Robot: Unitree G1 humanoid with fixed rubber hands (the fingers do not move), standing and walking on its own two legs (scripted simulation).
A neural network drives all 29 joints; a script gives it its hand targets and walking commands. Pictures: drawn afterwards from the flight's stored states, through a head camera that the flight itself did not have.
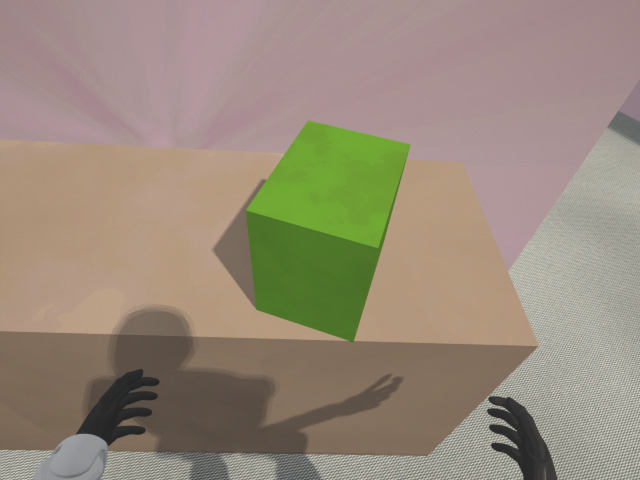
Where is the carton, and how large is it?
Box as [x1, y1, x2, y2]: [246, 120, 410, 341]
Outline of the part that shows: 308,120 246,209 256,309 353,341 381,249 410,144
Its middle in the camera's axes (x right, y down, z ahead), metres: +0.02 -0.01 +0.62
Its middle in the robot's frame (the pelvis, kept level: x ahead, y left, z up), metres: +0.47 -0.01 +0.02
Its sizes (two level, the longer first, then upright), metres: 0.228 0.168 0.228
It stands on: a pedestal, 0.68 m high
